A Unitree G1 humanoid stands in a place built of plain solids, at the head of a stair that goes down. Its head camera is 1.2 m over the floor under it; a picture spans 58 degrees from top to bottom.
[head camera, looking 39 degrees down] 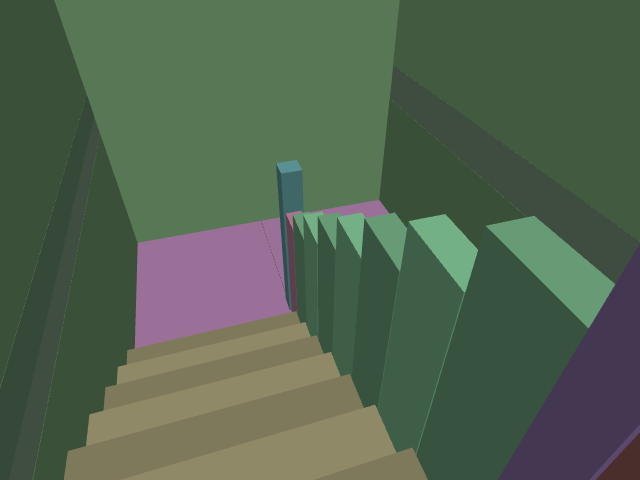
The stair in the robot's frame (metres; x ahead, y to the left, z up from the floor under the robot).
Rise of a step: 0.18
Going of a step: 0.26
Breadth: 1.19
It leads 17 degrees to the left of straight ahead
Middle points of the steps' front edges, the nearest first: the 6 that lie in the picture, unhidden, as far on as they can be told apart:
0.73 0.35 -0.35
0.98 0.43 -0.53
1.24 0.51 -0.71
1.49 0.59 -0.88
1.74 0.67 -1.06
2.00 0.75 -1.24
